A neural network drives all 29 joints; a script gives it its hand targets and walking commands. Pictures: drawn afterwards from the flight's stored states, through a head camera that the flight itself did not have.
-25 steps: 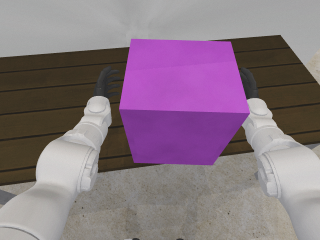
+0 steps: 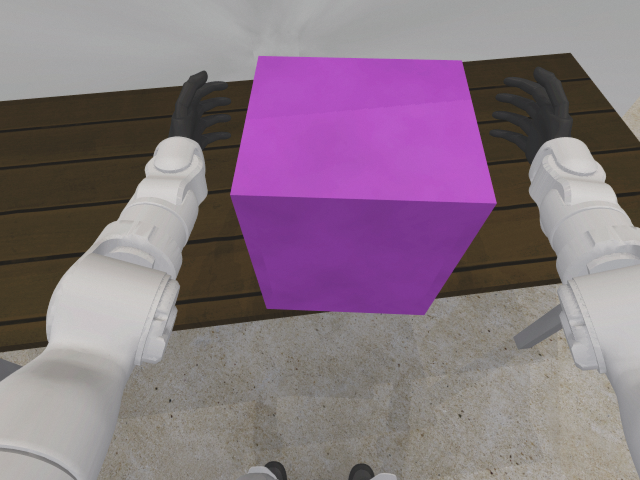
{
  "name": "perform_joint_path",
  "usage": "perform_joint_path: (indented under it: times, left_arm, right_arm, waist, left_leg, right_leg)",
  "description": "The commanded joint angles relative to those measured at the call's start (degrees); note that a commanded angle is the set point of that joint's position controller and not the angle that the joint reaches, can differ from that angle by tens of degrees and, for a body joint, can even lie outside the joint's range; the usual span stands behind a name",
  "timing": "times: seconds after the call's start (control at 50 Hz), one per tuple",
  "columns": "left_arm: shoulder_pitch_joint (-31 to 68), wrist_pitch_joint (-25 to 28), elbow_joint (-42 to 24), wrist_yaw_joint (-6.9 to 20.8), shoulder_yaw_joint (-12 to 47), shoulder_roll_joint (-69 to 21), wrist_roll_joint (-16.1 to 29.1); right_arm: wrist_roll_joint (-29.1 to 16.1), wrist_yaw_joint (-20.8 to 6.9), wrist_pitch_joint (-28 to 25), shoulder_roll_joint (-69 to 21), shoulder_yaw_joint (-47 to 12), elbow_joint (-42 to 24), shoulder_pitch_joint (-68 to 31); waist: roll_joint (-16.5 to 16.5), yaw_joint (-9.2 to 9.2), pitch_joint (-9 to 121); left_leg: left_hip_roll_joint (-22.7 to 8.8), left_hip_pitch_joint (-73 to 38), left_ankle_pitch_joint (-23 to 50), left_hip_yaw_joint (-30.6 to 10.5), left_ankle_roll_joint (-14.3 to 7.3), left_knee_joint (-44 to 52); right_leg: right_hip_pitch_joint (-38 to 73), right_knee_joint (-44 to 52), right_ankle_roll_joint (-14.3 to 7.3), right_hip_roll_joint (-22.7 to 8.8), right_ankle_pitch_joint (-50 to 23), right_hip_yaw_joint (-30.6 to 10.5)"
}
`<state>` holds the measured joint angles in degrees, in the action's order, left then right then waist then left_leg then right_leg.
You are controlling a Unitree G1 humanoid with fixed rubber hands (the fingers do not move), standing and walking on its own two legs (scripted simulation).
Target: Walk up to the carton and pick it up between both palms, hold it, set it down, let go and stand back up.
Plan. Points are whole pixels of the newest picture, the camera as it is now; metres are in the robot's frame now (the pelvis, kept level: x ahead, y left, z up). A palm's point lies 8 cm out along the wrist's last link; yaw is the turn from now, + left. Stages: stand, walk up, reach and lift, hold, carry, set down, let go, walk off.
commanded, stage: set down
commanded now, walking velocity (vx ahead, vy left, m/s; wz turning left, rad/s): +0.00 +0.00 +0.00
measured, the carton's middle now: (351, 201) +0.47 -0.01 +0.03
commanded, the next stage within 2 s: none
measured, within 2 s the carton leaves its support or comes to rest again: neither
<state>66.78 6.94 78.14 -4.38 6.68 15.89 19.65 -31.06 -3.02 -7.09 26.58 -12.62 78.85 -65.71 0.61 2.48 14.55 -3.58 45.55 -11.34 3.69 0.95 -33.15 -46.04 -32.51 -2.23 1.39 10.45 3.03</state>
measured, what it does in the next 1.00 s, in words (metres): stands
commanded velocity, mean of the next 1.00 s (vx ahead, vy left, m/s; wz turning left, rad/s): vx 0.00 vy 0.00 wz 0.00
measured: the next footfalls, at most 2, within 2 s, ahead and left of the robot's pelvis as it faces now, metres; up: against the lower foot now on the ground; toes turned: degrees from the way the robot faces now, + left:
none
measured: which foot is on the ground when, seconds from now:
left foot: down 0.00-1.00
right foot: down 0.00-1.00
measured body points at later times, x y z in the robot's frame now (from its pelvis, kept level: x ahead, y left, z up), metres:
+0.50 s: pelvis +0.01 +0.00 +0.02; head +0.06 +0.01 +0.47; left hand +0.49 +0.22 +0.21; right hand +0.50 -0.24 +0.23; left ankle +0.02 +0.13 -0.72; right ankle +0.03 -0.09 -0.72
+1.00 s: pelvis +0.02 +0.00 +0.03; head +0.05 +0.01 +0.48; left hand +0.45 +0.23 +0.18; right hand +0.47 -0.23 +0.19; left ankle +0.02 +0.14 -0.72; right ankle +0.03 -0.09 -0.72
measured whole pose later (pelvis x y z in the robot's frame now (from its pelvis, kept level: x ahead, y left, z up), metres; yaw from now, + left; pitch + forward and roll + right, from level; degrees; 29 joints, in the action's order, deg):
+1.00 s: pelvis +0.02 +0.00 +0.03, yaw +1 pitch +8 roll -1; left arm 48.1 -23.8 39.9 -2.9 -3.6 19.5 12.3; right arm -28.0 -1.8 12.4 28.4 -5.1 56.0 -53.3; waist 0.5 0.7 4.9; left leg -2.7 19.4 -8.9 1.7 1.3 -20.6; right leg -18.4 -17.8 -1.9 2.1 7.2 2.4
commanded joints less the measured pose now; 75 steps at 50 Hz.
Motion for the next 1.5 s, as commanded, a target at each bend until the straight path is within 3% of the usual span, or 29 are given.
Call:
perform_joint_path:
  times: [0.0, 0.14, 0.26, 0.38, 0.52, 0.6, 0.7, 0.9, 1.12, 1.3, 1.48]
  left_arm:
    - [24.3, -0.4, -7.9, -0.4, -1.5, 10.7, -0.3]
    - [26.6, -4.9, -14.4, -0.9, 0.1, 9.3, -0.5]
    - [28.0, -12.1, -23.8, -1.4, -1.3, 10.1, -1.6]
    - [26.0, -20.5, -30.2, -1.2, -4.4, 12.4, -2.4]
    - [22.7, -25.1, -30.5, -0.5, -7.2, 14.6, -3.1]
    - [21.9, -25.4, -29.5, -0.2, -7.1, 14.7, -2.7]
    - [20.9, -25.6, -32.0, 0.0, -6.7, 14.0, -2.6]
    - [6.7, -28.5, -47.1, 1.3, -12.4, 12.8, -7.4]
    - [-6.5, -26.6, -58.4, 1.0, -13.3, 8.5, -8.4]
    - [-15.6, -22.5, -58.1, 0.5, -13.2, 6.0, -9.7]
    - [-22.6, -14.9, -55.8, 0.1, -12.0, 3.3, -11.3]
  right_arm:
    - [0.3, 0.6, 0.1, 10.2, 1.4, -7.4, -27.6]
    - [-0.4, 0.0, 2.9, 12.8, 3.4, -6.5, -27.5]
    - [-2.0, -1.0, 6.6, 15.5, 4.2, -9.6, -28.9]
    - [-2.5, -0.9, 12.0, 16.3, 4.0, -14.2, -29.7]
    - [-1.7, 0.1, 16.9, 14.5, 3.8, -17.5, -28.6]
    - [-1.0, 0.4, 18.3, 13.5, 4.2, -18.4, -27.8]
    - [0.4, 0.7, 18.3, 14.0, 6.5, -20.5, -25.8]
    - [2.8, 1.3, 17.2, 13.2, 10.2, -30.1, -12.5]
    - [7.3, 0.4, 14.4, 9.9, 15.4, -42.2, 1.0]
    - [9.6, -1.1, 11.0, 8.0, 16.1, -44.5, 10.1]
    - [10.8, -1.9, 5.5, 6.0, 15.8, -44.1, 18.4]
  waist:
    - [7.3, 0.30, 35.1]
    - [0.8, -1.76, 34.4]
    - [-3.4, -1.63, 36.0]
    - [-1.1, -0.69, 32.3]
    - [3.2, -0.01, 25.3]
    - [3.9, -0.23, 23.1]
    - [1.8, -1.54, 24.6]
    - [0.2, -2.27, 23.8]
    - [-0.3, -2.95, 16.6]
    - [1.5, -2.04, 13.3]
    - [1.8, -1.68, 10.7]
  left_leg:
    - [3.1, -9.8, 7.6, -1.2, -1.9, 4.8]
    - [2.2, -24.2, 15.0, -2.2, 1.0, 5.0]
    - [2.0, -33.9, 22.1, -2.7, 2.5, 3.5]
    - [2.7, -34.7, 21.7, -2.9, 1.3, 5.5]
    - [3.3, -28.8, 15.0, -2.7, -1.0, 9.9]
    - [3.2, -27.7, 12.4, -2.9, -1.5, 11.2]
    - [3.0, -31.8, 15.1, -3.1, -0.4, 10.5]
    - [3.9, -38.2, 21.6, -2.7, 0.7, 10.7]
    - [4.1, -40.9, 16.2, -2.8, 0.1, 12.3]
    - [4.2, -39.4, 12.8, -3.0, -0.7, 13.2]
    - [4.4, -38.3, 11.6, -3.1, -0.8, 13.5]
  right_leg:
    - [32.9, 1.6, 5.5, -0.1, -22.3, -3.6]
    - [26.4, 5.7, 3.8, 1.1, -22.2, -1.2]
    - [24.3, 7.7, 3.0, 2.0, -23.6, -0.1]
    - [29.9, 8.9, 3.7, 2.1, -24.9, -0.8]
    - [37.8, 10.0, 4.9, 1.1, -23.8, -2.7]
    - [38.7, 10.8, 5.0, 0.6, -21.7, -3.2]
    - [37.3, 11.3, 4.5, 1.1, -22.3, -2.6]
    - [42.8, 11.8, 5.1, 1.9, -28.7, -2.2]
    - [38.8, 13.8, 4.2, 1.8, -18.9, -2.3]
    - [38.9, 13.9, 4.0, 1.4, -15.5, -3.1]
    - [38.7, 13.7, 3.8, 1.0, -14.5, -3.8]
